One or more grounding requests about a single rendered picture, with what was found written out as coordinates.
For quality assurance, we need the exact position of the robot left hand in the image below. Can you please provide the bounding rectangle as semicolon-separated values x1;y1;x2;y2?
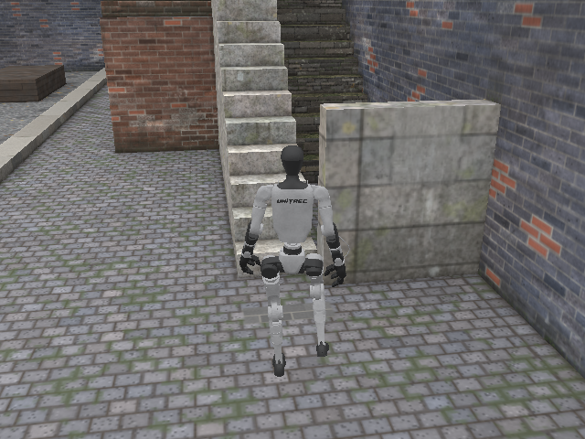
239;255;261;274

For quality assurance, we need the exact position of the robot right hand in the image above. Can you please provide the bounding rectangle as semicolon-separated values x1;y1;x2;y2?
324;263;346;287

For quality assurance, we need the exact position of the left robot forearm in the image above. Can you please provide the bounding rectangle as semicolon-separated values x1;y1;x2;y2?
241;221;259;258

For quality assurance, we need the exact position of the right robot shin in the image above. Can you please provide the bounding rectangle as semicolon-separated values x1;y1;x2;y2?
313;284;326;346

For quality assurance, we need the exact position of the robot head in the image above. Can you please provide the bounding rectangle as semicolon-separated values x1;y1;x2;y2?
277;145;308;189

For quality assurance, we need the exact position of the right robot forearm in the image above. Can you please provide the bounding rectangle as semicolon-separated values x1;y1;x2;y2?
326;223;345;266

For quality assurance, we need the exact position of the robot right upper arm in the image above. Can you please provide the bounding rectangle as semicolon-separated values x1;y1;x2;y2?
312;185;335;237

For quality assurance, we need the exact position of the robot left upper arm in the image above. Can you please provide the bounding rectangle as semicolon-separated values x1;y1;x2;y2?
249;185;273;235

